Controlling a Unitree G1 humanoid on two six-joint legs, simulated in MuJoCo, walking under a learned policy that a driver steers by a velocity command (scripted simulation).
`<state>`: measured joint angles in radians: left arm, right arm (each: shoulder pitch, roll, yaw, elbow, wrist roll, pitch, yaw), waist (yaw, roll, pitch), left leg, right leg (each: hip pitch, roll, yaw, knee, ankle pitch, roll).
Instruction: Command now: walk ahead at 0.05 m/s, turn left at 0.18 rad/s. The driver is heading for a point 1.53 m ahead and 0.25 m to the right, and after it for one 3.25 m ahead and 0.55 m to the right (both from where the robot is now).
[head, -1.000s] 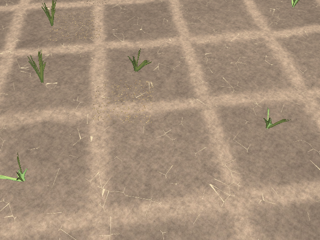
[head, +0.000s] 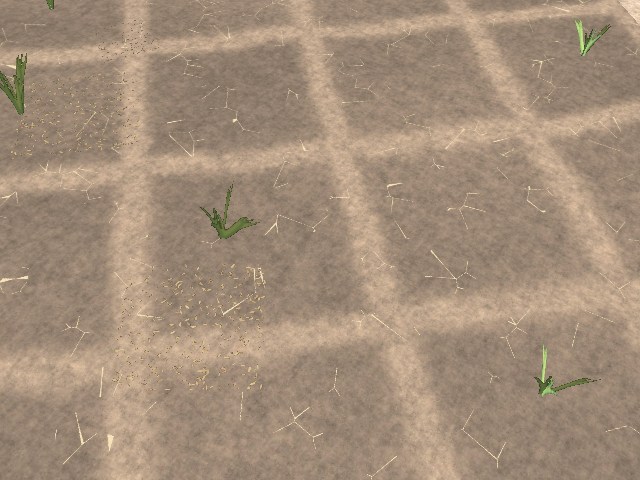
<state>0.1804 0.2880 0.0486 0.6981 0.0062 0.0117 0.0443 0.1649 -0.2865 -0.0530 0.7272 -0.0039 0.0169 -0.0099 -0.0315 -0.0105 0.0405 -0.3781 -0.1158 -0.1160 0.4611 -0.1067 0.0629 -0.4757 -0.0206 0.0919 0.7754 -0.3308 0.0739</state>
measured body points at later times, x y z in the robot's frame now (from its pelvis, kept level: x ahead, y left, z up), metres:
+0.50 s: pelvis +0.05 -0.04 +0.00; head +0.06 -0.03 +0.45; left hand +0.17 +0.22 -0.11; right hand +0.18 -0.30 -0.12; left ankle +0.08 +0.08 -0.73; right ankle +0.04 -0.16 -0.73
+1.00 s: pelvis +0.06 -0.05 +0.00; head +0.06 -0.05 +0.45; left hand +0.12 +0.21 -0.13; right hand +0.14 -0.31 -0.14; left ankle +0.08 +0.08 -0.73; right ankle +0.04 -0.16 -0.73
